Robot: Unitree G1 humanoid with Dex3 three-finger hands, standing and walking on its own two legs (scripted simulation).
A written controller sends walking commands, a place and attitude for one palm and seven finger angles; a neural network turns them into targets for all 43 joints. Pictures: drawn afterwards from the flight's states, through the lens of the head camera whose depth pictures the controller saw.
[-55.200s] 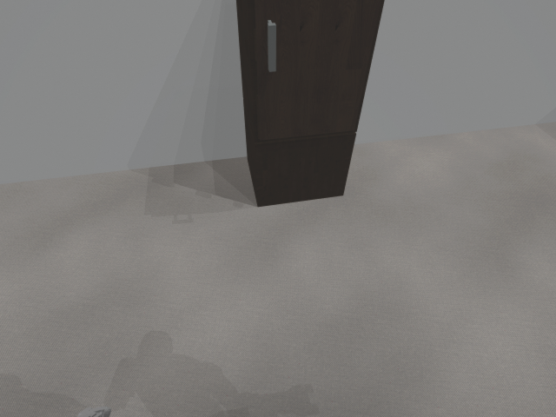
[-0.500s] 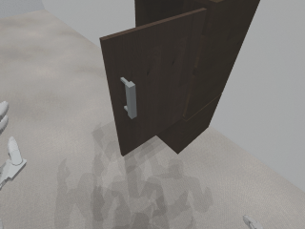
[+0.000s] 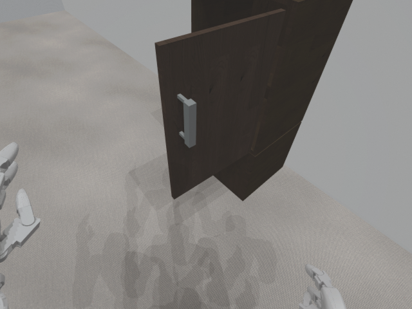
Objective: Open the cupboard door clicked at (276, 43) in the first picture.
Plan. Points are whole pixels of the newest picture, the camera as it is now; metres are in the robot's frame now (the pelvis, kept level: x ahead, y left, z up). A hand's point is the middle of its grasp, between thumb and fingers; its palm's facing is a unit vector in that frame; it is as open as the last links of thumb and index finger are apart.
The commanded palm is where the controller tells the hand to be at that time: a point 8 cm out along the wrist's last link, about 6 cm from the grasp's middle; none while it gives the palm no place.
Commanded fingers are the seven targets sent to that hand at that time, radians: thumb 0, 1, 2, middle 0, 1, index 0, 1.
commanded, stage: stop stepping back and stand still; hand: left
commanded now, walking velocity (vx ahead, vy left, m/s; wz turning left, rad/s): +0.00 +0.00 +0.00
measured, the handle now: (185, 120) +0.56 +0.11 +0.04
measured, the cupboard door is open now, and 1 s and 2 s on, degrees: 86 86 86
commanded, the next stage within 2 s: let the arm hang, fingers relaxed in 0.08 s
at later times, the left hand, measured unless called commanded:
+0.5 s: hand out of the picture +0.04 +0.17 -0.18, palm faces -0.04 -0.99 -0.17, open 7.3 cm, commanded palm none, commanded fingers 0.00 0.90 0.90 -0.20 -0.30 -0.20 -0.30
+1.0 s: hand out of the picture +0.03 +0.22 -0.16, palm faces +0.05 -0.94 -0.33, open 7.4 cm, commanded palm none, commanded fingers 0.00 0.90 0.90 -0.20 -0.30 -0.20 -0.30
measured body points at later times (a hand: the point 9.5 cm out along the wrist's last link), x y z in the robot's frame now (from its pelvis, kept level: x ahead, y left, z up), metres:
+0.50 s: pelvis -0.01 -0.01 -0.01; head +0.01 +0.00 +0.44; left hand +0.04 +0.22 -0.17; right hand +0.05 -0.29 -0.14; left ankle +0.06 +0.10 -0.74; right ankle +0.01 -0.13 -0.74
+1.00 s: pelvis +0.00 -0.02 +0.00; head +0.02 -0.03 +0.45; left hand +0.03 +0.27 -0.14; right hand +0.06 -0.27 -0.16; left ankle +0.06 +0.10 -0.74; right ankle +0.01 -0.13 -0.74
